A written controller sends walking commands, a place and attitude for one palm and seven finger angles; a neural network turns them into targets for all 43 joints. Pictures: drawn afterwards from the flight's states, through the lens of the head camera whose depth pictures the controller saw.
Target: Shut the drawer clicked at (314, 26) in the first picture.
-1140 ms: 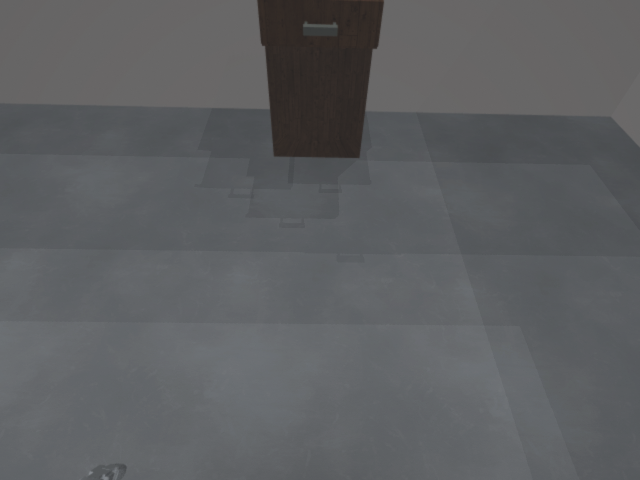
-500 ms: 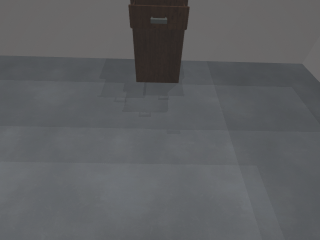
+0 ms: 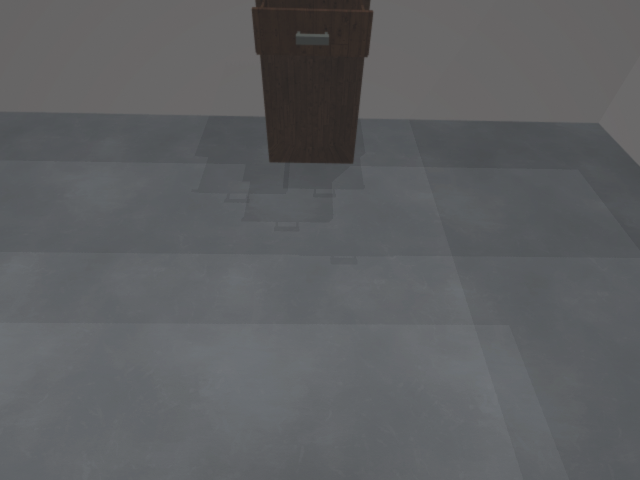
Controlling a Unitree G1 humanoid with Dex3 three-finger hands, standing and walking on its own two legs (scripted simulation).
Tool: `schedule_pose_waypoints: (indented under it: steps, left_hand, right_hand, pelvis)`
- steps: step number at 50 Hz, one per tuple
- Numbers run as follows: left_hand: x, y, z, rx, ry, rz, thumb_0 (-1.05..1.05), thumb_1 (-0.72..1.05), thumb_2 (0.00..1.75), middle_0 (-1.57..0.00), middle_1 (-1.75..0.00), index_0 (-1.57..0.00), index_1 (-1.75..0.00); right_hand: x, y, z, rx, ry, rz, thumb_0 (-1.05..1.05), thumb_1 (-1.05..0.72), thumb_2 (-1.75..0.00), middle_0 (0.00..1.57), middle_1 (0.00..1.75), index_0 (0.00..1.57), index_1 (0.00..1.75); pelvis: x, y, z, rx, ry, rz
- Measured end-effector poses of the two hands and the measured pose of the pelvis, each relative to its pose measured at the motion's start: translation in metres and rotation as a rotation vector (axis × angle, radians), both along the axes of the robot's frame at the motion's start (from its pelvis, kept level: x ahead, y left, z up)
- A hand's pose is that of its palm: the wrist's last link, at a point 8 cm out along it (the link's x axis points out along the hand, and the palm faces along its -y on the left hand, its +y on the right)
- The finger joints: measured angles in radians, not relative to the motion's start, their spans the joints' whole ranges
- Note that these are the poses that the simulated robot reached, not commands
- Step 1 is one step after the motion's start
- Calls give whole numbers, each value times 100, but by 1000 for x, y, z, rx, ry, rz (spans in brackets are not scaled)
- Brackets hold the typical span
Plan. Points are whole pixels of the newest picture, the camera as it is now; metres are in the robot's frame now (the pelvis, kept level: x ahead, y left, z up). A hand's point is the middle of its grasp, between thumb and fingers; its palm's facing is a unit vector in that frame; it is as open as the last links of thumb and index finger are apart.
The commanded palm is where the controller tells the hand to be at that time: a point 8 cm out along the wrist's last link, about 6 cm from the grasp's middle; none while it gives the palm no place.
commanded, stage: look at it before walking up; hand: left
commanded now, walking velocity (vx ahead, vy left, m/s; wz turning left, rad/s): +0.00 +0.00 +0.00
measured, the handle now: (312, 36) +1.44 +0.11 -0.02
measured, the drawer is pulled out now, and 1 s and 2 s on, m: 0.30 0.30 0.30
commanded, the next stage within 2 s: walk to a spot facing it in 0.50 s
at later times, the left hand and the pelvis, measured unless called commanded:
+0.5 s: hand out of the picture +0.07 +0.25 -0.16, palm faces -0.03 -0.94 -0.33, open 7.4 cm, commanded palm none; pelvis +0.01 +0.00 +0.00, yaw +0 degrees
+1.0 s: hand out of the picture +0.05 +0.17 -0.20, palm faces -0.03 -0.98 -0.17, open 7.4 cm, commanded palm none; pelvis +0.08 -0.01 -0.03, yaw -5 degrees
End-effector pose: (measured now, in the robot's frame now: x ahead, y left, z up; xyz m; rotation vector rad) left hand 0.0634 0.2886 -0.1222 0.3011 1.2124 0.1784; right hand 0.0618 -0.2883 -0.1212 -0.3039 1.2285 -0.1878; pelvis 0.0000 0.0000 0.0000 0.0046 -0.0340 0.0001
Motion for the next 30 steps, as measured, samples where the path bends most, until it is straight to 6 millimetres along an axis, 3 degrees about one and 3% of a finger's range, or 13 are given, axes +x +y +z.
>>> schedule_pose_waypoints:
  steps: [30]
  left_hand:
    - [7, 3, 2, 9, 9, 0, 1, 90, 90, -20, -30, -20, -30]
  right_hand:
    - [17, -1, 2, -3, -15, 7, 1, -90, -90, 20, 30, 20, 30]
  pelvis:
    - [8, 0, 1, 1, 4, -4]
